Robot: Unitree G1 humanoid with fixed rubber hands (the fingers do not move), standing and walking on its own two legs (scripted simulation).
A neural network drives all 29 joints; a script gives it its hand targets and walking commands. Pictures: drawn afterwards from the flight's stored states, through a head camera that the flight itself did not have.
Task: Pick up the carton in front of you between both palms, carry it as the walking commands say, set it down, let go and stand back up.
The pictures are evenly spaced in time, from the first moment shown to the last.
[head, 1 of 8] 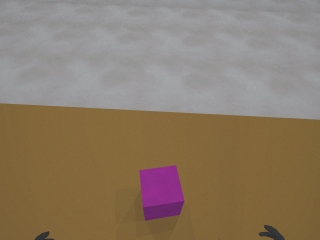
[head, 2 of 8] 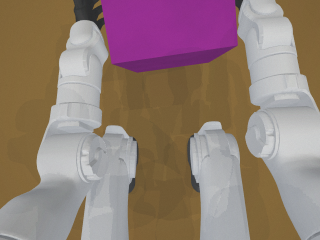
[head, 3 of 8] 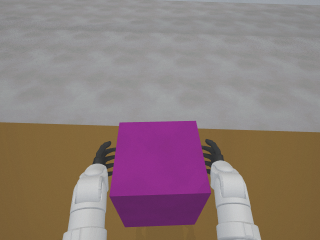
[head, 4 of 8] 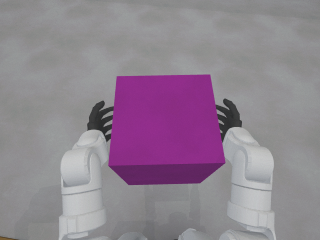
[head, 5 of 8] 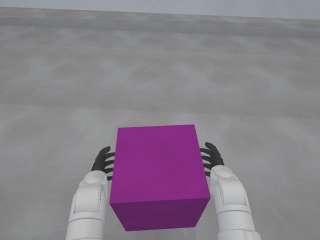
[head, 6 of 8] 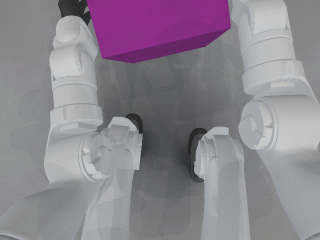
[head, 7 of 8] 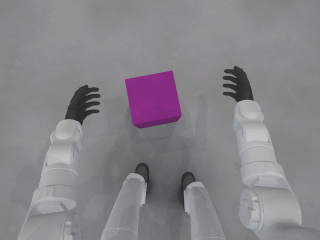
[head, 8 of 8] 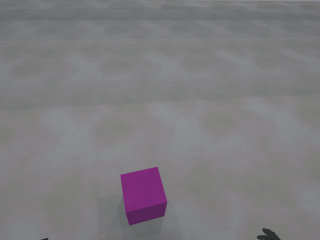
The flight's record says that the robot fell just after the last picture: no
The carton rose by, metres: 0.69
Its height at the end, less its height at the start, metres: -0.06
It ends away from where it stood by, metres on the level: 2.50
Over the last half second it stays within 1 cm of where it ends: yes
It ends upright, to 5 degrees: yes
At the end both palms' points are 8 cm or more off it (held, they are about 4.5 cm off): yes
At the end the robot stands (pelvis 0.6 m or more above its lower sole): yes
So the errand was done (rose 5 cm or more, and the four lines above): yes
